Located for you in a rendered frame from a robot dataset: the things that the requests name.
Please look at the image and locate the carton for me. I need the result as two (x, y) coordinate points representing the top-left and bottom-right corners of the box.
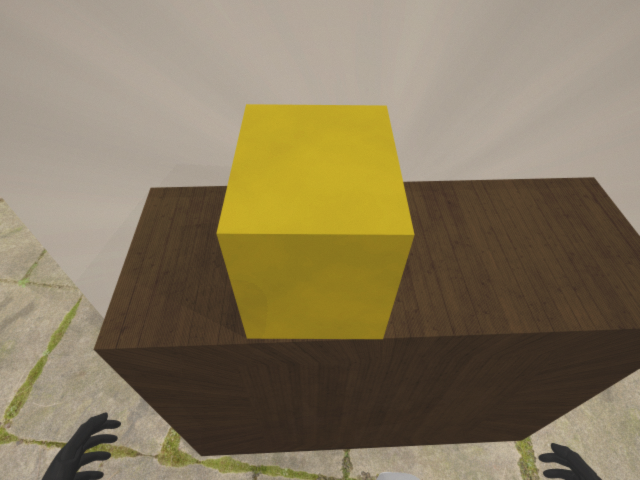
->
(216, 104), (414, 339)

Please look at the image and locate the robot left hand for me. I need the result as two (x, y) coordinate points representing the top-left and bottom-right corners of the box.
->
(42, 412), (121, 480)

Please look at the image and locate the robot right hand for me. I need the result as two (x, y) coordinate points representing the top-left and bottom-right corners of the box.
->
(538, 443), (602, 480)

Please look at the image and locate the pedestal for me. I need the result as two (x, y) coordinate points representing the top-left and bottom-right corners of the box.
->
(94, 177), (640, 456)

